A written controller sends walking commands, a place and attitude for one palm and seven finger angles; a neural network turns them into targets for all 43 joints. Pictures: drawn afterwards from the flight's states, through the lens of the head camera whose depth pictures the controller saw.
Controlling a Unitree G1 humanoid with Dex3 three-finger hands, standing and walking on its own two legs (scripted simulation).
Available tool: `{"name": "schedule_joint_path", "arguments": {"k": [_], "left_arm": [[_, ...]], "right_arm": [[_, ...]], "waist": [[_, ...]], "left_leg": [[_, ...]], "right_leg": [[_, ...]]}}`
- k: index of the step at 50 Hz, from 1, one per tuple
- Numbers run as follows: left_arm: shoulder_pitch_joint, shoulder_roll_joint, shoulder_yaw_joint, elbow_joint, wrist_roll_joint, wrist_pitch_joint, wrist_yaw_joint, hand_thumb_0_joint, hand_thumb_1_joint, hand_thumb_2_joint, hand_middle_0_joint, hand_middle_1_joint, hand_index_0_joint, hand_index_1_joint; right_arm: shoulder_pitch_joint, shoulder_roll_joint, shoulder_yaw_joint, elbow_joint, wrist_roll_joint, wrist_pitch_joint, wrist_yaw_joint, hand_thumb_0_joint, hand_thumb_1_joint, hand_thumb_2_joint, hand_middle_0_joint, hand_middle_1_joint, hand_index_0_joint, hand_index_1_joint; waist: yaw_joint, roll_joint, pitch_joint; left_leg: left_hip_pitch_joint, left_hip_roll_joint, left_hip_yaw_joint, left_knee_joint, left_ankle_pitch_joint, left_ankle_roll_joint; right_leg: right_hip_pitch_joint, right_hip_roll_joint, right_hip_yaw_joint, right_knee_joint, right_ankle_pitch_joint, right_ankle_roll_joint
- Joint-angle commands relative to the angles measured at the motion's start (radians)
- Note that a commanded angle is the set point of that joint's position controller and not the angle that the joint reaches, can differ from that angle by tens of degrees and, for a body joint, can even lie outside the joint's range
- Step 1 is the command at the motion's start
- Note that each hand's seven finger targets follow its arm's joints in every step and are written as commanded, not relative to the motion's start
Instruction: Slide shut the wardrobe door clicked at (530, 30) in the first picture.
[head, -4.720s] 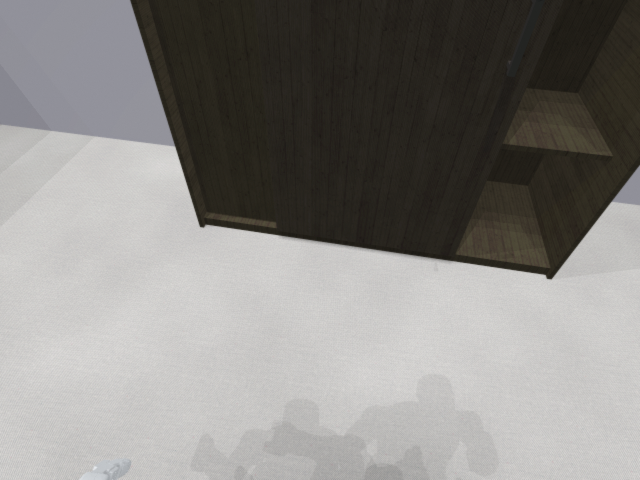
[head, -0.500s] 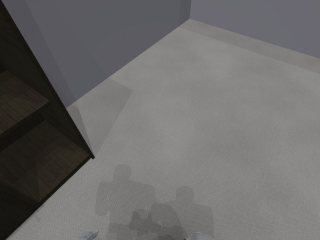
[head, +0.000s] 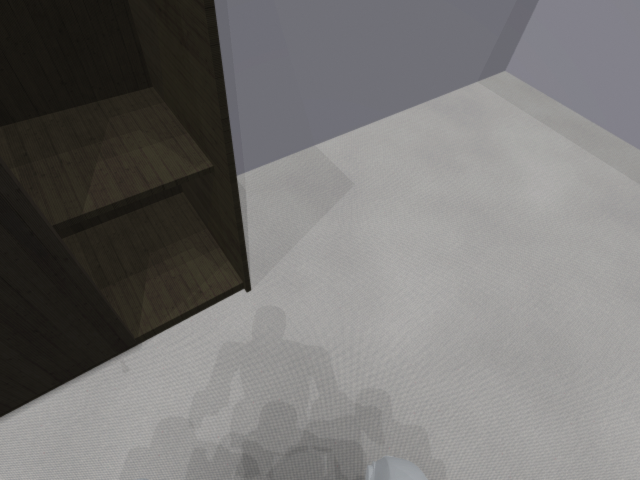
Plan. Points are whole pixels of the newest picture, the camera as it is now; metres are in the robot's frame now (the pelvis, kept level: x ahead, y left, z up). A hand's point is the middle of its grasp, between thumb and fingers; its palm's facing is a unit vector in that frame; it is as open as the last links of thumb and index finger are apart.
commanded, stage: turn to face it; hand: left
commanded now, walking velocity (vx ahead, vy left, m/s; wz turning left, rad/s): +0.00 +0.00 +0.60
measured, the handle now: out of the picture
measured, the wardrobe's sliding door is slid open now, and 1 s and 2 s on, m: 0.38 0.38 0.38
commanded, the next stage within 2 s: take the last steps up to it in 0.94 s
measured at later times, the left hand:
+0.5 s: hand out of the picture +0.00 +0.15 -0.14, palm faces +0.33 -0.91 -0.26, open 7.4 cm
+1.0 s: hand out of the picture -0.07 +0.21 -0.16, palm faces +0.53 -0.81 -0.26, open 7.4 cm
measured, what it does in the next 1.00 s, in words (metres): steps on the spot, turning left: right foot, then left foot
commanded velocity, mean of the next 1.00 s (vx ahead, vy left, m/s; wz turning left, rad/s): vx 0.00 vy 0.00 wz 0.44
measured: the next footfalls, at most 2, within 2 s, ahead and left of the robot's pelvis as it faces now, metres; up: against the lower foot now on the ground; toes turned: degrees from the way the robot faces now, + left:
right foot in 0.24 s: +0.05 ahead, -0.16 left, +0.00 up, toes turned +6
left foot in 0.66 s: -0.04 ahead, +0.09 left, +0.00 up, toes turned +30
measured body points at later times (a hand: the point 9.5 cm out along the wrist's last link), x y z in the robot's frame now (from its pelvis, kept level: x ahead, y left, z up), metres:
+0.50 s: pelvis -0.01 -0.05 +0.01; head +0.03 -0.07 +0.45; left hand -0.01 +0.20 -0.12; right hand +0.15 -0.29 -0.15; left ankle -0.07 +0.09 -0.66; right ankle +0.01 -0.16 -0.74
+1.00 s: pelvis -0.02 -0.01 +0.00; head +0.00 +0.01 +0.45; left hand -0.09 +0.25 -0.14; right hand +0.17 -0.18 -0.14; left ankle -0.08 +0.07 -0.74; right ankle +0.05 -0.14 -0.69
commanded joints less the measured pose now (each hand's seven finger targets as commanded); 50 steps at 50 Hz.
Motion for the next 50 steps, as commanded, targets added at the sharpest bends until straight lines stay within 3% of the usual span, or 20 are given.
{"name": "schedule_joint_path", "arguments": {"k": [1, 7, 10, 11, 12, 13, 14, 16, 18, 24, 28, 31, 32, 33, 34, 35, 37, 40, 45, 50], "left_arm": [[-0.033, 0.044, 0.006, -0.094, -0.007, -0.032, 0.008, 0.0, 0.9, 0.9, -0.2, -0.3, -0.2, -0.3], [-0.002, 0.038, -0.003, -0.099, -0.016, -0.034, 0.017, 0.0, 0.9, 0.9, -0.2, -0.3, -0.2, -0.3], [0.103, 0.061, 0.002, -0.077, -0.019, -0.046, 0.023, 0.0, 0.9, 0.9, -0.2, -0.3, -0.2, -0.3], [0.15, 0.103, 0.012, -0.071, -0.012, -0.053, 0.028, 0.0, 0.9, 0.9, -0.2, -0.3, -0.2, -0.3], [0.152, 0.209, 0.029, -0.081, 0.008, -0.061, 0.036, 0.0, 0.9, 0.9, -0.2, -0.3, -0.2, -0.3], [0.107, 0.229, 0.022, -0.107, 0.002, -0.053, 0.037, 0.0, 0.9, 0.9, -0.2, -0.3, -0.2, -0.3], [0.038, 0.195, 0.018, -0.13, 0.002, -0.054, 0.039, 0.0, 0.9, 0.9, -0.2, -0.3, -0.2, -0.3], [-0.05, 0.14, 0.002, -0.143, -0.001, -0.06, 0.033, 0.0, 0.9, 0.9, -0.2, -0.3, -0.2, -0.3], [-0.025, 0.104, -0.01, -0.136, 0.001, -0.07, 0.029, 0.0, 0.9, 0.9, -0.2, -0.3, -0.2, -0.3], [0.11, 0.148, 0.002, -0.092, 0.011, -0.067, 0.029, 0.0, 0.9, 0.9, -0.2, -0.3, -0.2, -0.3], [0.122, 0.185, 0.013, -0.082, 0.016, -0.059, 0.024, 0.0, 0.9, 0.9, -0.2, -0.3, -0.2, -0.3], [0.098, 0.187, 0.019, -0.077, 0.008, -0.051, 0.019, 0.0, 0.9, 0.9, -0.2, -0.3, -0.2, -0.3], [0.088, 0.178, 0.015, -0.08, -0.002, -0.047, 0.016, 0.0, 0.9, 0.9, -0.2, -0.3, -0.2, -0.3], [0.092, 0.119, 0.008, -0.108, -0.01, -0.043, 0.01, 0.0, 0.9, 0.9, -0.2, -0.3, -0.2, -0.3], [0.026, 0.065, -0.023, -0.148, -0.005, -0.04, 0.01, 0.0, 0.9, 0.9, -0.2, -0.3, -0.2, -0.3], [0.007, 0.086, -0.016, -0.146, -0.001, -0.031, 0.016, 0.0, 0.9, 0.9, -0.2, -0.3, -0.2, -0.3], [-0.006, 0.078, -0.009, -0.102, -0.003, -0.024, 0.016, 0.0, 0.9, 0.9, -0.2, -0.3, -0.2, -0.3], [0.05, 0.081, -0.009, -0.059, -0.003, -0.028, 0.004, 0.0, 0.9, 0.9, -0.2, -0.3, -0.2, -0.3], [0.027, 0.067, -0.019, -0.055, -0.006, -0.024, 0.01, 0.0, 0.9, 0.9, -0.2, -0.3, -0.2, -0.3], [0.003, 0.044, -0.027, -0.067, -0.009, -0.029, 0.015, 0.0, 0.9, 0.9, -0.2, -0.3, -0.2, -0.3]], "right_arm": [[0.048, -0.2, -0.054, -0.061, 0.005, -0.017, -0.013, 0.0, -0.9, -0.9, 0.2, 0.3, 0.2, 0.3], [0.01, -0.222, -0.064, -0.063, 0.001, 0.006, -0.005, 0.0, -0.9, -0.9, 0.2, 0.3, 0.2, 0.3], [-0.055, -0.216, -0.067, -0.084, 0.009, 0.014, 0.002, 0.0, -0.9, -0.9, 0.2, 0.3, 0.2, 0.3], [-0.064, -0.179, -0.063, -0.094, 0.016, 0.016, 0.007, 0.0, -0.9, -0.9, 0.2, 0.3, 0.2, 0.3], [-0.053, -0.099, -0.053, -0.116, 0.023, 0.019, 0.011, 0.0, -0.9, -0.9, 0.2, 0.3, 0.2, 0.3], [-0.08, -0.144, -0.063, -0.126, 0.007, 0.021, 0.01, 0.0, -0.9, -0.9, 0.2, 0.3, 0.2, 0.3], [-0.055, -0.162, -0.071, -0.117, 0.004, 0.031, 0.017, 0.0, -0.9, -0.9, 0.2, 0.3, 0.2, 0.3], [-0.049, -0.149, -0.069, -0.073, -0.002, 0.047, 0.028, 0.0, -0.9, -0.9, 0.2, 0.3, 0.2, 0.3], [-0.037, -0.136, -0.06, -0.065, 0.0, 0.043, 0.035, 0.0, -0.9, -0.9, 0.2, 0.3, 0.2, 0.3], [-0.152, -0.113, -0.039, -0.097, 0.009, 0.042, 0.035, 0.0, -0.9, -0.9, 0.2, 0.3, 0.2, 0.3], [-0.164, -0.104, -0.023, -0.107, 0.014, 0.029, 0.033, 0.0, -0.9, -0.9, 0.2, 0.3, 0.2, 0.3], [-0.083, -0.124, -0.024, -0.09, 0.013, 0.016, 0.026, 0.0, -0.9, -0.9, 0.2, 0.3, 0.2, 0.3], [-0.026, -0.164, -0.033, -0.075, 0.01, 0.008, 0.027, 0.0, -0.9, -0.9, 0.2, 0.3, 0.2, 0.3], [0.032, -0.276, -0.058, -0.07, 0.003, -0.006, 0.019, 0.0, -0.9, -0.9, 0.2, 0.3, 0.2, 0.3], [0.098, -0.348, -0.072, -0.055, 0.014, -0.002, 0.011, 0.0, -0.9, -0.9, 0.2, 0.3, 0.2, 0.3], [0.103, -0.33, -0.064, -0.041, 0.01, 0.004, 0.006, 0.0, -0.9, -0.9, 0.2, 0.3, 0.2, 0.3], [0.002, -0.258, -0.045, -0.051, 0.004, -0.002, -0.014, 0.0, -0.9, -0.9, 0.2, 0.3, 0.2, 0.3], [-0.063, -0.202, -0.024, -0.068, 0.009, -0.01, -0.015, 0.0, -0.9, -0.9, 0.2, 0.3, 0.2, 0.3], [-0.012, -0.193, -0.021, -0.044, 0.01, -0.009, -0.016, 0.0, -0.9, -0.9, 0.2, 0.3, 0.2, 0.3], [-0.018, -0.19, -0.024, -0.031, 0.002, 0.0, -0.013, 0.0, -0.9, -0.9, 0.2, 0.3, 0.2, 0.3]], "waist": [[-0.034, 0.148, -0.158], [-0.025, 0.187, -0.133], [0.028, 0.181, -0.146], [0.053, 0.072, -0.154], [0.056, -0.262, -0.119], [0.051, -0.27, -0.083], [0.014, -0.162, -0.064], [-0.025, -0.167, 0.018], [-0.022, -0.149, 0.016], [0.048, -0.15, -0.038], [0.064, -0.197, -0.076], [0.022, -0.175, -0.121], [-0.015, -0.088, -0.158], [-0.05, 0.194, -0.21], [-0.078, 0.334, -0.209], [-0.075, 0.226, -0.191], [-0.039, 0.264, -0.122], [0.001, 0.197, -0.108], [-0.013, 0.156, -0.105], [-0.015, 0.185, -0.067]], "left_leg": [[0.258, 0.237, -0.308, -0.188, 0.292, 0.118], [0.161, 0.212, -0.393, -0.17, 0.27, 0.125], [0.023, 0.148, -0.377, -0.102, 0.211, 0.068], [-0.104, 0.083, -0.325, -0.009, 0.055, 0.011], [-0.312, -0.075, -0.127, 0.243, -0.241, -0.084], [-0.293, -0.061, -0.116, 0.458, -0.361, -0.087], [-0.257, -0.035, -0.145, 0.586, -0.298, -0.08], [-0.26, 0.002, -0.111, 0.703, -0.19, -0.096], [-0.275, 0.012, -0.074, 0.706, -0.137, -0.117], [-0.221, 0.028, -0.005, 0.457, -0.214, -0.133], [-0.096, 0.011, 0.053, 0.246, -0.234, -0.112], [0.072, -0.005, 0.075, 0.007, -0.083, -0.089], [0.216, 0.016, 0.042, -0.116, 0.072, -0.074], [0.407, 0.241, -0.258, -0.164, 0.372, 0.019], [0.438, 0.4, -0.419, -0.156, 0.749, 0.126], [0.379, 0.414, -0.352, -0.134, 0.7, 0.176], [0.301, 0.302, -0.283, -0.153, 0.617, 0.139], [0.267, 0.214, -0.175, -0.16, 0.594, 0.094], [0.284, 0.223, -0.215, -0.181, 0.552, 0.118], [0.205, 0.225, -0.273, -0.183, 0.438, 0.13]], "right_leg": [[-0.043, 0.004, 0.044, -0.102, -0.039, 0.017], [0.138, 0.054, 0.031, -0.366, -0.086, -0.002], [0.364, 0.064, 0.013, -0.638, 0.075, -0.016], [0.499, -0.02, 0.084, -0.794, 0.102, -0.041], [0.57, -0.31, 0.384, -0.912, 0.033, -0.142], [0.393, -0.417, 0.425, -0.919, 0.073, -0.206], [0.296, -0.39, 0.347, -0.924, 0.006, -0.222], [0.237, -0.265, 0.197, -0.899, 0.047, -0.169], [0.309, -0.219, 0.076, -0.836, 0.238, -0.162], [0.473, -0.267, -0.001, -0.771, 0.481, -0.197], [0.484, -0.282, -0.038, -0.701, 0.6, -0.198], [0.447, -0.258, -0.098, -0.586, 0.58, -0.139], [0.364, -0.234, -0.131, -0.465, 0.511, -0.093], [0.121, -0.113, -0.167, -0.245, 0.153, -0.021], [-0.04, -0.039, -0.083, -0.091, -0.309, 0.008], [-0.022, -0.058, -0.012, -0.016, -0.3, -0.012], [-0.042, -0.055, 0.03, 0.034, -0.17, -0.007], [0.007, -0.032, 0.021, 0.022, -0.047, 0.0], [0.043, -0.009, 0.023, -0.114, -0.044, 0.008], [0.152, 0.024, 0.01, -0.319, -0.084, -0.008]]}}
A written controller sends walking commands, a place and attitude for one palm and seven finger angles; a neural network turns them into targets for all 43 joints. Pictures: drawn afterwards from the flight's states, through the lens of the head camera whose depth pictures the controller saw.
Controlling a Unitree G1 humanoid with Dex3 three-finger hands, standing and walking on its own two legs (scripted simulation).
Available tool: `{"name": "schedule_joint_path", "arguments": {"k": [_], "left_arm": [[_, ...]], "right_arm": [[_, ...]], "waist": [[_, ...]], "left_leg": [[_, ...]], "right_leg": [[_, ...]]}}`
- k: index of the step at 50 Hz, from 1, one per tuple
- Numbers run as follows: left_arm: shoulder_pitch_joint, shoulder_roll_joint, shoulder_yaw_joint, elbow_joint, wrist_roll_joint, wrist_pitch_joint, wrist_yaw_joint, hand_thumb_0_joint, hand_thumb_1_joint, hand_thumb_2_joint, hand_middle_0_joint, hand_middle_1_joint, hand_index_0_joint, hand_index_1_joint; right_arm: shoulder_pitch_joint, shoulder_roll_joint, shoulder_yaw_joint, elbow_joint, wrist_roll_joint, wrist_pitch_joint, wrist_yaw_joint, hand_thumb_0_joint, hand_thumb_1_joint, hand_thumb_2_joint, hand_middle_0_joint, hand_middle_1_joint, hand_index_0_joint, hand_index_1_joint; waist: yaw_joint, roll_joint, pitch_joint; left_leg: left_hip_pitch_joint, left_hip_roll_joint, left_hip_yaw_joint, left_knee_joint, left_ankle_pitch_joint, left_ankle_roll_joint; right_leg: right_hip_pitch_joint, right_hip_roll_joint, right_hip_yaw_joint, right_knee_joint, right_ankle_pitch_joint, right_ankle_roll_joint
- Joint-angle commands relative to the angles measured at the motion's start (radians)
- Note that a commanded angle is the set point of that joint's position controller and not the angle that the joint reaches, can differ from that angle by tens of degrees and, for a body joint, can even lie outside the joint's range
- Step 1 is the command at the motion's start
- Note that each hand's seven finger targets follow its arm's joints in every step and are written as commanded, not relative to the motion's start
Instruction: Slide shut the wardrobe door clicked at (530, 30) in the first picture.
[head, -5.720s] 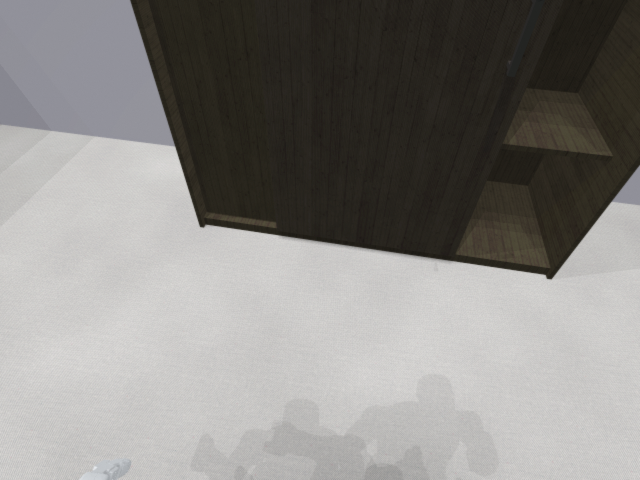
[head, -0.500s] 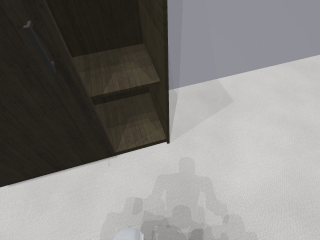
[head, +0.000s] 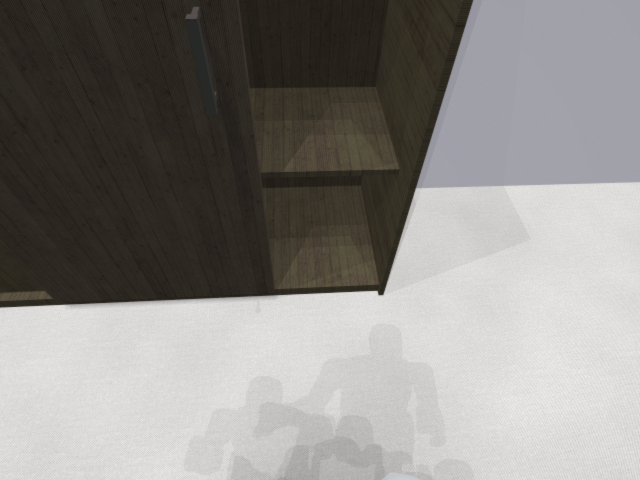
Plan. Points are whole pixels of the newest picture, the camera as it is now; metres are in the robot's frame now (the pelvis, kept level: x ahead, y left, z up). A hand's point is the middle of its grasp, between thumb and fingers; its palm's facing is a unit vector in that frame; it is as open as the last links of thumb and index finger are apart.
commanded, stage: take the last steps up to it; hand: left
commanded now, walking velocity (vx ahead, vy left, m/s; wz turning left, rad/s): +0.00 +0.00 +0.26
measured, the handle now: (204, 64) +0.73 +0.26 +0.12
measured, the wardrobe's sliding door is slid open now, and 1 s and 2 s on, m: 0.38 0.38 0.38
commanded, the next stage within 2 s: come to a stop and stand still in 0.94 s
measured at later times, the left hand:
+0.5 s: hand out of the picture -0.03 +0.13 -0.15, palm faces +0.23 -0.95 -0.21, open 7.3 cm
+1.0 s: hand (170, 383) +0.27 +0.26 -0.16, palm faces +0.16 -0.97 -0.20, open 7.4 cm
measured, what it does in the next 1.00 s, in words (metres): walks ahead: right foot, then left foot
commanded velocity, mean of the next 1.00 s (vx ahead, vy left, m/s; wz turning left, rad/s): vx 0.25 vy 0.01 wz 0.03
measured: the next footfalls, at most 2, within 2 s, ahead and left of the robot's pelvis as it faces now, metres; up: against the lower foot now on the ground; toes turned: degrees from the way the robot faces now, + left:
right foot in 0.12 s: +0.04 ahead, -0.12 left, +0.00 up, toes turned -2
left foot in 0.68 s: +0.19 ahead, +0.17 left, +0.00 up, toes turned +15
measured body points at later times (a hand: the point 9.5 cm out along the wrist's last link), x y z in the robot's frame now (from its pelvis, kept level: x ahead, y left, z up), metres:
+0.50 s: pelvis +0.06 -0.02 +0.01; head +0.07 -0.04 +0.46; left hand -0.04 +0.18 -0.13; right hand +0.12 -0.26 -0.16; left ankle +0.09 +0.16 -0.67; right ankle +0.00 -0.12 -0.74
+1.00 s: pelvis +0.22 +0.06 +0.00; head +0.23 +0.06 +0.45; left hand +0.26 +0.31 -0.15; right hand +0.26 -0.16 -0.16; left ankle +0.15 +0.16 -0.74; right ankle +0.30 -0.05 -0.70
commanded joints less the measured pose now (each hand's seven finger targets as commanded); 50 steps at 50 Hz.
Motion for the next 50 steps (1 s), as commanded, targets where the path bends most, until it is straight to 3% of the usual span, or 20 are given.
{"name": "schedule_joint_path", "arguments": {"k": [1, 3, 5, 6, 7, 8, 9, 11, 14, 25, 29, 31, 32, 33, 34, 35, 38, 41, 45, 50], "left_arm": [[0.014, 0.044, 0.01, -0.068, -0.002, -0.034, 0.008, 0.0, 0.9, 0.9, -0.2, -0.3, -0.2, -0.3], [0.074, 0.035, 0.011, -0.04, -0.003, -0.046, 0.009, 0.0, 0.9, 0.9, -0.2, -0.3, -0.2, -0.3], [0.162, 0.077, 0.019, -0.011, 0.011, -0.069, 0.007, 0.0, 0.9, 0.9, -0.2, -0.3, -0.2, -0.3], [0.198, 0.17, 0.036, -0.003, 0.029, -0.082, 0.011, 0.0, 0.9, 0.9, -0.2, -0.3, -0.2, -0.3], [0.218, 0.207, 0.04, -0.015, 0.018, -0.076, 0.01, 0.0, 0.9, 0.9, -0.2, -0.3, -0.2, -0.3], [0.182, 0.18, 0.041, -0.024, 0.017, -0.078, 0.012, 0.0, 0.9, 0.9, -0.2, -0.3, -0.2, -0.3], [0.143, 0.148, 0.042, -0.019, 0.015, -0.085, 0.015, 0.0, 0.9, 0.9, -0.2, -0.3, -0.2, -0.3], [0.114, 0.078, 0.016, -0.018, 0.012, -0.107, 0.008, 0.0, 0.9, 0.9, -0.2, -0.3, -0.2, -0.3], [0.181, 0.044, 0.007, 0.013, 0.009, -0.127, 0.004, 0.0, 0.9, 0.9, -0.2, -0.3, -0.2, -0.3], [0.354, 0.033, 0.0, 0.137, 0.024, -0.146, 0.008, 0.0, 0.9, 0.9, -0.2, -0.3, -0.2, -0.3], [0.345, 0.055, 0.006, 0.165, 0.027, -0.135, 0.009, 0.0, 0.9, 0.9, -0.2, -0.3, -0.2, -0.3], [0.315, 0.055, 0.011, 0.17, 0.02, -0.13, 0.008, 0.0, 0.9, 0.9, -0.2, -0.3, -0.2, -0.3], [0.31, 0.034, 0.008, 0.171, 0.015, -0.128, 0.007, 0.0, 0.9, 0.9, -0.2, -0.3, -0.2, -0.3], [0.364, -0.017, 0.001, 0.164, 0.005, -0.126, 0.001, 0.0, 0.9, 0.9, -0.2, -0.3, -0.2, -0.3], [0.338, -0.047, -0.012, 0.13, 0.004, -0.123, -0.003, 0.0, 0.9, 0.9, -0.2, -0.3, -0.2, -0.3], [0.285, -0.026, -0.003, 0.113, 0.006, -0.119, 0.001, 0.0, 0.9, 0.9, -0.2, -0.3, -0.2, -0.3], [0.208, -0.046, 0.006, 0.127, 0.012, -0.111, -0.015, 0.0, 0.9, 0.9, -0.2, -0.3, -0.2, -0.3], [0.254, -0.08, 0.009, 0.135, 0.019, -0.089, -0.017, 0.0, 0.9, 0.9, -0.2, -0.3, -0.2, -0.3], [0.183, -0.066, 0.009, 0.091, 0.019, -0.074, -0.022, 0.0, 0.9, 0.9, -0.2, -0.3, -0.2, -0.3], [0.052, -0.044, 0.008, 0.03, 0.015, -0.078, -0.026, 0.0, 0.9, 0.9, -0.2, -0.3, -0.2, -0.3]], "right_arm": [[0.028, -0.204, -0.056, -0.045, -0.003, -0.009, -0.013, 0.0, -0.9, -0.9, 0.2, 0.3, 0.2, 0.3], [0.017, -0.189, -0.054, -0.036, 0.0, -0.01, -0.013, 0.0, -0.9, -0.9, 0.2, 0.3, 0.2, 0.3], [0.016, -0.142, -0.045, -0.029, 0.012, -0.015, -0.006, 0.0, -0.9, -0.9, 0.2, 0.3, 0.2, 0.3], [0.039, -0.063, -0.032, -0.046, 0.02, -0.017, -0.001, 0.0, -0.9, -0.9, 0.2, 0.3, 0.2, 0.3], [-0.002, -0.122, -0.046, -0.071, 0.004, -0.007, 0.001, 0.0, -0.9, -0.9, 0.2, 0.3, 0.2, 0.3], [-0.016, -0.144, -0.058, -0.066, -0.004, -0.003, 0.01, 0.0, -0.9, -0.9, 0.2, 0.3, 0.2, 0.3], [-0.012, -0.145, -0.061, -0.047, -0.007, 0.001, 0.017, 0.0, -0.9, -0.9, 0.2, 0.3, 0.2, 0.3], [0.044, -0.12, -0.06, 0.001, -0.011, -0.004, 0.029, 0.0, -0.9, -0.9, 0.2, 0.3, 0.2, 0.3], [0.087, -0.081, -0.056, 0.033, -0.006, -0.007, 0.033, 0.0, -0.9, -0.9, 0.2, 0.3, 0.2, 0.3], [-0.088, -0.047, -0.029, -0.008, -0.001, -0.032, 0.043, 0.0, -0.9, -0.9, 0.2, 0.3, 0.2, 0.3], [-0.08, -0.033, -0.022, -0.003, 0.006, -0.053, 0.043, 0.0, -0.9, -0.9, 0.2, 0.3, 0.2, 0.3], [0.033, -0.048, -0.026, 0.035, 0.001, -0.068, 0.032, 0.0, -0.9, -0.9, 0.2, 0.3, 0.2, 0.3], [0.171, -0.085, -0.034, 0.08, -0.002, -0.079, 0.021, 0.0, -0.9, -0.9, 0.2, 0.3, 0.2, 0.3], [0.302, -0.195, -0.058, 0.113, -0.012, -0.09, 0.006, 0.0, -0.9, -0.9, 0.2, 0.3, 0.2, 0.3], [0.383, -0.272, -0.073, 0.127, 0.001, -0.083, -0.008, 0.0, -0.9, -0.9, 0.2, 0.3, 0.2, 0.3], [0.354, -0.26, -0.07, 0.121, 0.004, -0.072, -0.015, 0.0, -0.9, -0.9, 0.2, 0.3, 0.2, 0.3], [0.154, -0.103, -0.031, 0.081, 0.004, -0.089, -0.02, 0.0, -0.9, -0.9, 0.2, 0.3, 0.2, 0.3], [0.142, -0.052, -0.023, 0.083, 0.005, -0.109, -0.024, 0.0, -0.9, -0.9, 0.2, 0.3, 0.2, 0.3], [0.139, -0.07, -0.024, 0.08, 0.005, -0.11, -0.024, 0.0, -0.9, -0.9, 0.2, 0.3, 0.2, 0.3], [0.159, -0.107, -0.034, 0.092, -0.006, -0.094, -0.022, 0.0, -0.9, -0.9, 0.2, 0.3, 0.2, 0.3]], "waist": [[-0.022, 0.177, -0.085], [0.005, 0.154, -0.114], [0.051, 0.024, -0.139], [0.057, -0.275, -0.122], [0.084, -0.281, -0.062], [0.065, -0.201, -0.002], [0.043, -0.233, 0.038], [-0.001, -0.097, 0.058], [-0.001, -0.103, 0.031], [0.053, -0.131, 0.075], [0.046, -0.153, 0.053], [-0.015, -0.122, 0.008], [-0.072, -0.039, -0.075], [-0.103, 0.199, -0.214], [-0.115, 0.353, -0.236], [-0.108, 0.238, -0.186], [-0.037, 0.093, -0.007], [0.013, 0.106, -0.004], [0.022, 0.125, 0.023], [-0.008, 0.114, 0.034]], "left_leg": [[0.04, 0.262, -0.242, -0.088, 0.468, 0.144], [0.0, 0.236, -0.236, -0.052, 0.38, 0.122], [-0.168, 0.136, -0.17, 0.071, -0.003, 0.046], [-0.375, -0.009, -0.03, 0.313, -0.28, -0.027], [-0.426, -0.003, -0.053, 0.486, -0.366, -0.037], [-0.448, 0.032, -0.087, 0.593, -0.287, -0.03], [-0.46, 0.058, -0.083, 0.645, -0.219, -0.027], [-0.427, 0.078, -0.064, 0.687, -0.061, -0.039], [-0.428, 0.076, -0.026, 0.686, 0.049, -0.06], [-0.451, 0.131, 0.055, 0.367, 0.033, -0.053], [-0.264, 0.097, 0.105, 0.214, -0.031, -0.017], [-0.053, 0.051, 0.143, 0.09, 0.015, -0.005], [0.134, 0.053, 0.12, 0.009, 0.043, 0.003], [0.368, 0.268, -0.134, -0.029, 0.081, 0.054], [0.435, 0.428, -0.404, -0.141, 0.127, 0.121], [0.38, 0.463, -0.413, -0.184, 0.088, 0.154], [0.086, 0.363, -0.172, -0.221, 0.172, 0.134], [0.0, 0.309, -0.041, -0.241, 0.325, 0.122], [0.017, 0.301, 0.005, -0.259, 0.367, 0.148], [0.071, 0.31, 0.012, -0.199, 0.386, 0.144]], "right_leg": [[0.067, 0.032, -0.01, -0.16, -0.01, -0.012], [0.183, 0.049, -0.019, -0.304, 0.096, -0.02], [0.417, -0.013, 0.04, -0.558, 0.178, -0.032], [0.506, -0.259, 0.35, -0.686, 0.008, -0.111], [0.381, -0.375, 0.494, -0.77, -0.123, -0.201], [0.287, -0.361, 0.468, -0.82, -0.281, -0.223], [0.248, -0.326, 0.44, -0.835, -0.308, -0.196], [0.225, -0.237, 0.261, -0.795, -0.117, -0.157], [0.287, -0.174, 0.104, -0.778, 0.084, -0.136], [0.389, -0.23, 0.055, -0.766, 0.275, -0.209], [0.341, -0.233, 0.019, -0.689, 0.363, -0.204], [0.275, -0.186, -0.033, -0.551, 0.432, -0.178], [0.238, -0.137, -0.075, -0.345, 0.489, -0.155], [0.067, -0.034, -0.137, -0.072, 0.218, -0.106], [-0.133, 0.056, -0.1, 0.179, -0.171, -0.087], [-0.19, 0.022, -0.013, 0.282, -0.162, -0.111], [-0.168, -0.056, 0.018, 0.314, 0.051, -0.101], [-0.094, -0.05, 0.003, 0.229, 0.119, -0.079], [-0.116, -0.052, -0.002, 0.062, 0.172, -0.067], [-0.052, -0.012, -0.042, -0.192, 0.17, -0.084]]}}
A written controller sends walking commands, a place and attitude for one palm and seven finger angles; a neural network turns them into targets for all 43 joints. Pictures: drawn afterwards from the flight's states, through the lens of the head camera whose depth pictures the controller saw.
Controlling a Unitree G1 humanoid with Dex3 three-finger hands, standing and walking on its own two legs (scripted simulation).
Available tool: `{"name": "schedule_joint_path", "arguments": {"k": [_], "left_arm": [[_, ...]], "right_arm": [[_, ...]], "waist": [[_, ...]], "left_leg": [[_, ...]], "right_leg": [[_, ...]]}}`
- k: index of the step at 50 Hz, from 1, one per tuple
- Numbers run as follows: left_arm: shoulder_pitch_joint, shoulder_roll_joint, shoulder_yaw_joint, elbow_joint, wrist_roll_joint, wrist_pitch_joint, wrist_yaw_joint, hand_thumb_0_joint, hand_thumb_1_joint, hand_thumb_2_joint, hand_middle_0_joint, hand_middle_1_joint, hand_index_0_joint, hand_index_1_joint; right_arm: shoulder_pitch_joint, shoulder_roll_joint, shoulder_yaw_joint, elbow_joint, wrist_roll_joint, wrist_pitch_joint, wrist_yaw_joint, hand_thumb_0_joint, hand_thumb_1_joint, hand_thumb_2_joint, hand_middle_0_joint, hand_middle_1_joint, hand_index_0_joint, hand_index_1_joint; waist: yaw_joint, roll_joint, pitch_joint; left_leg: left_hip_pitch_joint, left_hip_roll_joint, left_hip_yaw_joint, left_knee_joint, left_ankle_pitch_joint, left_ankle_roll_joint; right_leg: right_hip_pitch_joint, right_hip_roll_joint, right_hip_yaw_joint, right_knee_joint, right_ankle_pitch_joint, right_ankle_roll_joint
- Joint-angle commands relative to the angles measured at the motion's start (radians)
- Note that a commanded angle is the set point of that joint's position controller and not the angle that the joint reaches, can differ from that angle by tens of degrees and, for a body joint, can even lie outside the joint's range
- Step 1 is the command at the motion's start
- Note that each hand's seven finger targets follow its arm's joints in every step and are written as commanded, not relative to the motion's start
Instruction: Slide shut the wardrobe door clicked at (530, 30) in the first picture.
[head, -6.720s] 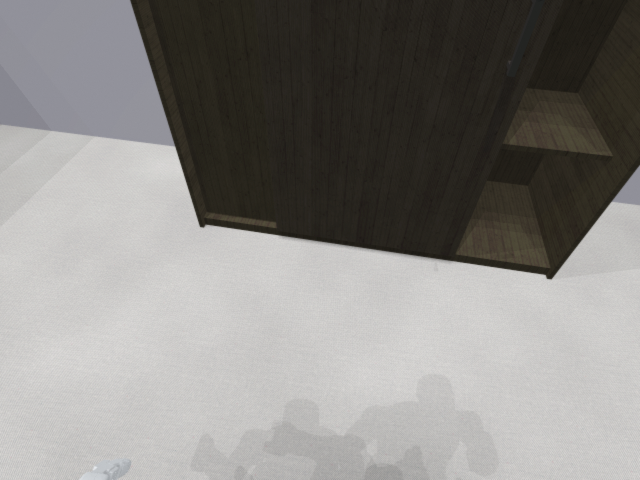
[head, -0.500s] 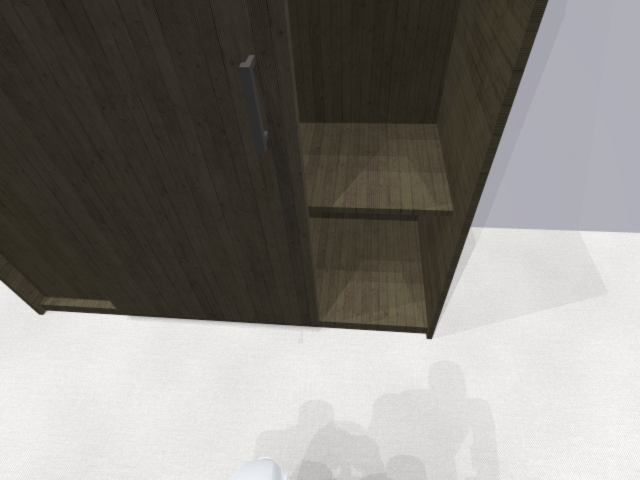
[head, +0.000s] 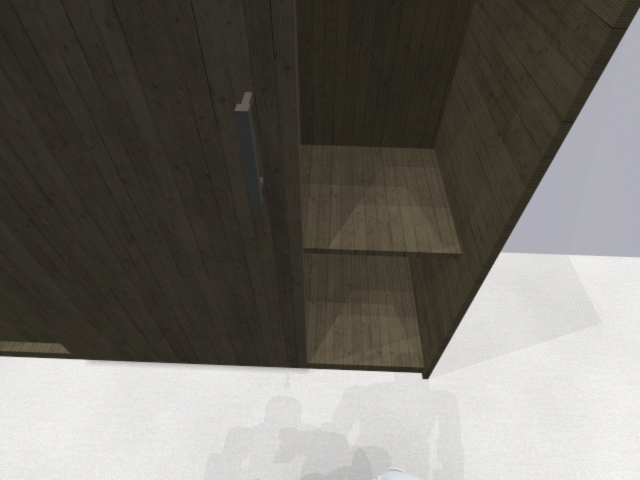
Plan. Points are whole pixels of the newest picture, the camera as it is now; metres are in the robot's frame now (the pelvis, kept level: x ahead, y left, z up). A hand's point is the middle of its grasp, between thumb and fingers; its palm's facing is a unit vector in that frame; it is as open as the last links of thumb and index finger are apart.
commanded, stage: come to a stop and stand still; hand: left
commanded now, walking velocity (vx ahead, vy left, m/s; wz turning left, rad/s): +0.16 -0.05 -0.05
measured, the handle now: (252, 153) +0.53 +0.14 +0.12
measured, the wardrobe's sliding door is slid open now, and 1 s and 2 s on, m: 0.38 0.38 0.38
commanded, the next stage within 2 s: look again from close up in 1.76 s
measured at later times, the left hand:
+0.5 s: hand out of the picture +0.11 +0.20 -0.17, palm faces +0.03 -0.96 -0.28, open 7.3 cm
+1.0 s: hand out of the picture +0.03 +0.26 -0.17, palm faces -0.02 -0.97 -0.22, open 7.4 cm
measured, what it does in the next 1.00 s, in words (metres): steps on the spot: right foot, then left foot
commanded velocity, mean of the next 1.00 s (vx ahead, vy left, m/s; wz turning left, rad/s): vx -0.10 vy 0.04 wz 0.00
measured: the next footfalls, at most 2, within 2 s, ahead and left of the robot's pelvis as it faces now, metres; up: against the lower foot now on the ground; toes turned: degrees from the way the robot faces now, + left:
right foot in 0.10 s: +0.16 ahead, -0.12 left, +0.00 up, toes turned -7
left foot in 0.56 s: +0.05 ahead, +0.14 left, +0.00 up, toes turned +2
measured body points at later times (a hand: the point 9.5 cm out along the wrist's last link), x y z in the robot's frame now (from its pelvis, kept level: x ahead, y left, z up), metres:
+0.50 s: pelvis +0.03 +0.00 +0.00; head +0.08 -0.02 +0.44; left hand +0.11 +0.25 -0.14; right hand +0.11 -0.24 -0.16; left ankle +0.01 +0.14 -0.70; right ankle +0.12 -0.11 -0.74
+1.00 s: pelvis +0.00 +0.08 -0.01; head +0.01 +0.07 +0.44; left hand +0.03 +0.31 -0.15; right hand +0.04 -0.16 -0.16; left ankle +0.01 +0.14 -0.74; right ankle +0.05 -0.06 -0.74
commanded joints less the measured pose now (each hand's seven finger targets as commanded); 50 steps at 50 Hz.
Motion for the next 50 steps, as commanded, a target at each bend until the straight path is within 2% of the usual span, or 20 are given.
{"name": "schedule_joint_path", "arguments": {"k": [1, 4, 5, 6, 7, 8, 14, 23, 24, 25, 26, 27, 29, 30, 32, 36, 39, 41, 46, 50], "left_arm": [[0.03, 0.022, 0.002, -0.044, 0.002, -0.01, -0.006, 0.0, 0.9, 0.9, -0.2, -0.3, -0.2, -0.3], [0.14, 0.056, 0.003, -0.005, 0.005, -0.031, 0.006, 0.0, 0.9, 0.9, -0.2, -0.3, -0.2, -0.3], [0.218, 0.117, 0.013, 0.021, 0.007, -0.045, 0.021, 0.0, 0.9, 0.9, -0.2, -0.3, -0.2, -0.3], [0.249, 0.181, 0.017, 0.035, -0.001, -0.051, 0.029, 0.0, 0.9, 0.9, -0.2, -0.3, -0.2, -0.3], [0.228, 0.2, 0.009, 0.026, -0.01, -0.044, 0.033, 0.0, 0.9, 0.9, -0.2, -0.3, -0.2, -0.3], [0.175, 0.189, 0.011, 0.015, -0.009, -0.04, 0.041, 0.0, 0.9, 0.9, -0.2, -0.3, -0.2, -0.3], [0.021, 0.165, 0.018, -0.033, 0.001, 0.002, 0.06, 0.0, 0.9, 0.9, -0.2, -0.3, -0.2, -0.3], [-0.014, 0.184, 0.036, -0.073, 0.019, 0.022, 0.052, 0.0, 0.9, 0.9, -0.2, -0.3, -0.2, -0.3], [-0.039, 0.265, -0.023, -0.138, 0.014, 0.007, 0.064, 0.0, 0.9, 0.9, -0.2, -0.3, -0.2, -0.3], [-0.04, 0.257, 0.021, -0.16, 0.011, 0.021, 0.073, 0.0, 0.9, 0.9, -0.2, -0.3, -0.2, -0.3], [-0.055, 0.211, 0.014, -0.171, 0.008, 0.03, 0.075, 0.0, 0.9, 0.9, -0.2, -0.3, -0.2, -0.3], [-0.065, 0.196, -0.008, -0.178, -0.004, 0.036, 0.07, 0.0, 0.9, 0.9, -0.2, -0.3, -0.2, -0.3], [0.031, 0.129, -0.019, -0.176, -0.011, 0.05, 0.043, 0.0, 0.9, 0.9, -0.2, -0.3, -0.2, -0.3], [0.074, 0.097, -0.019, -0.163, -0.014, 0.044, 0.035, 0.0, 0.9, 0.9, -0.2, -0.3, -0.2, -0.3], [0.086, 0.11, -0.023, -0.137, 0.005, 0.056, 0.031, 0.0, 0.9, 0.9, -0.2, -0.3, -0.2, -0.3], [0.134, 0.105, -0.027, -0.133, 0.004, 0.032, 0.025, 0.0, 0.9, 0.9, -0.2, -0.3, -0.2, -0.3], [0.13, 0.15, -0.029, -0.132, 0.001, -0.002, 0.037, 0.0, 0.9, 0.9, -0.2, -0.3, -0.2, -0.3], [0.093, 0.162, -0.024, -0.136, -0.005, -0.01, 0.041, 0.0, 0.9, 0.9, -0.2, -0.3, -0.2, -0.3], [0.118, 0.115, -0.034, -0.118, -0.001, 0.004, 0.044, 0.0, 0.9, 0.9, -0.2, -0.3, -0.2, -0.3], [0.143, 0.097, -0.037, -0.084, 0.002, 0.006, 0.046, 0.0, 0.9, 0.9, -0.2, -0.3, -0.2, -0.3]], "right_arm": [[0.05, -0.137, -0.026, -0.029, -0.005, -0.001, -0.003, 0.0, -0.9, -0.9, 0.2, 0.3, 0.2, 0.3], [0.059, -0.111, -0.012, -0.009, 0.004, 0.009, -0.006, 0.0, -0.9, -0.9, 0.2, 0.3, 0.2, 0.3], [0.077, -0.08, -0.004, -0.009, 0.014, 0.007, -0.006, 0.0, -0.9, -0.9, 0.2, 0.3, 0.2, 0.3], [0.125, -0.058, -0.003, -0.013, 0.027, 0.015, -0.008, 0.0, -0.9, -0.9, 0.2, 0.3, 0.2, 0.3], [0.13, -0.07, -0.007, -0.009, 0.033, 0.029, -0.02, 0.0, -0.9, -0.9, 0.2, 0.3, 0.2, 0.3], [0.11, -0.062, -0.011, -0.01, 0.037, 0.045, -0.02, 0.0, -0.9, -0.9, 0.2, 0.3, 0.2, 0.3], [0.045, -0.057, -0.025, -0.01, 0.023, 0.113, -0.009, 0.0, -0.9, -0.9, 0.2, 0.3, 0.2, 0.3], [0.0, -0.072, -0.03, -0.077, 0.014, 0.105, 0.013, 0.0, -0.9, -0.9, 0.2, 0.3, 0.2, 0.3], [-0.001, -0.194, -0.03, -0.217, 0.005, 0.095, 0.016, 0.0, -0.9, -0.9, 0.2, 0.3, 0.2, 0.3], [0.066, -0.103, -0.051, -0.2, 0.007, 0.084, 0.018, 0.0, -0.9, -0.9, 0.2, 0.3, 0.2, 0.3], [0.048, -0.121, -0.05, -0.2, -0.001, 0.077, 0.022, 0.0, -0.9, -0.9, 0.2, 0.3, 0.2, 0.3], [0.051, -0.157, -0.041, -0.221, -0.004, 0.073, 0.021, 0.0, -0.9, -0.9, 0.2, 0.3, 0.2, 0.3], [-0.066, -0.243, -0.051, -0.296, -0.02, 0.072, 0.008, 0.0, -0.9, -0.9, 0.2, 0.3, 0.2, 0.3], [-0.118, -0.25, -0.053, -0.314, -0.023, 0.075, 0.0, 0.0, -0.9, -0.9, 0.2, 0.3, 0.2, 0.3], [-0.149, -0.211, -0.039, -0.3, -0.009, 0.078, 0.005, 0.0, -0.9, -0.9, 0.2, 0.3, 0.2, 0.3], [-0.086, -0.19, -0.02, -0.279, -0.002, 0.074, 0.003, 0.0, -0.9, -0.9, 0.2, 0.3, 0.2, 0.3], [-0.027, -0.138, -0.003, -0.255, 0.014, 0.061, 0.002, 0.0, -0.9, -0.9, 0.2, 0.3, 0.2, 0.3], [0.017, -0.136, -0.001, -0.226, 0.011, 0.058, 0.002, 0.0, -0.9, -0.9, 0.2, 0.3, 0.2, 0.3], [-0.007, -0.167, -0.005, -0.188, 0.008, 0.043, 0.004, 0.0, -0.9, -0.9, 0.2, 0.3, 0.2, 0.3], [-0.007, -0.159, -0.004, -0.16, 0.01, 0.043, 0.002, 0.0, -0.9, -0.9, 0.2, 0.3, 0.2, 0.3]], "waist": [[-0.014, 0.133, 0.083], [0.044, 0.031, 0.008], [0.066, -0.088, -0.087], [0.039, -0.188, -0.188], [0.033, -0.127, -0.215], [0.026, -0.179, -0.209], [0.005, -0.036, -0.087], [0.014, -0.174, -0.111], [-0.078, -0.052, -0.099], [-0.072, -0.129, -0.258], [-0.067, -0.064, -0.22], [-0.078, 0.007, -0.166], [-0.01, 0.238, -0.01], [0.02, 0.173, 0.033], [0.011, 0.295, 0.1], [0.016, 0.085, 0.122], [-0.025, 0.008, 0.065], [-0.047, -0.077, -0.029], [-0.015, 0.079, -0.005], [-0.005, 0.064, 0.012]], "left_leg": [[-0.067, 0.302, -0.148, -0.075, 0.417, 0.143], [-0.117, 0.218, -0.099, 0.16, 0.494, 0.058], [-0.238, 0.141, -0.062, 0.315, 0.314, -0.002], [-0.275, 0.045, -0.05, 0.475, -0.186, -0.049], [-0.241, 0.046, -0.129, 0.566, -0.36, -0.048], [-0.252, 0.054, -0.159, 0.628, -0.351, -0.049], [-0.318, 0.04, -0.177, 0.729, -0.23, -0.077], [-0.273, 0.043, -0.153, 0.494, -0.172, -0.074], [-0.242, 0.013, -0.181, 0.342, -0.16, -0.043], [-0.164, 0.029, -0.111, 0.298, -0.138, -0.05], [-0.119, 0.017, -0.086, 0.172, -0.096, -0.043], [-0.142, 0.041, -0.152, 0.086, -0.102, -0.026], [-0.382, 0.245, -0.371, -0.105, -0.294, 0.065], [-0.445, 0.241, -0.311, -0.096, -0.244, 0.079], [-0.504, 0.194, -0.301, -0.102, -0.275, 0.064], [-0.423, 0.193, -0.284, -0.01, -0.151, 0.063], [-0.301, 0.076, -0.19, 0.138, 0.017, 0.012], [-0.197, 0.074, -0.184, 0.143, 0.001, 0.009], [-0.247, 0.154, -0.281, -0.039, -0.05, 0.032], [-0.275, 0.156, -0.284, -0.083, -0.103, 0.028]], "right_leg": [[0.075, 0.025, -0.013, -0.172, -0.001, -0.013], [0.349, 0.063, -0.025, -0.385, 0.227, -0.015], [0.539, -0.075, 0.149, -0.367, 0.632, -0.051], [0.624, -0.275, 0.314, -0.389, 1.065, -0.173], [0.584, -0.323, 0.287, -0.398, 1.213, -0.244], [0.537, -0.3, 0.285, -0.401, 1.195, -0.257], [0.341, -0.238, 0.166, -0.47, 0.848, -0.209], [0.288, -0.191, 0.194, -0.549, 0.228, -0.181], [0.384, -0.184, 0.256, -0.437, 0.486, -0.156], [0.289, -0.21, 0.218, -0.437, -0.076, -0.114], [0.219, -0.144, 0.18, -0.433, -0.205, -0.072], [0.184, -0.071, 0.112, -0.374, -0.227, -0.026], [0.166, 0.074, -0.039, -0.165, -0.146, 0.019], [0.219, 0.069, -0.039, -0.131, -0.097, 0.013], [0.198, 0.089, -0.009, -0.053, -0.086, 0.001], [0.226, 0.079, 0.017, -0.253, -0.047, -0.006], [0.208, -0.044, 0.208, -0.41, 0.163, -0.075], [0.189, -0.051, 0.224, -0.433, 0.044, -0.086], [0.244, 0.036, 0.083, -0.362, 0.022, -0.027], [0.286, 0.032, 0.073, -0.373, 0.036, -0.022]]}}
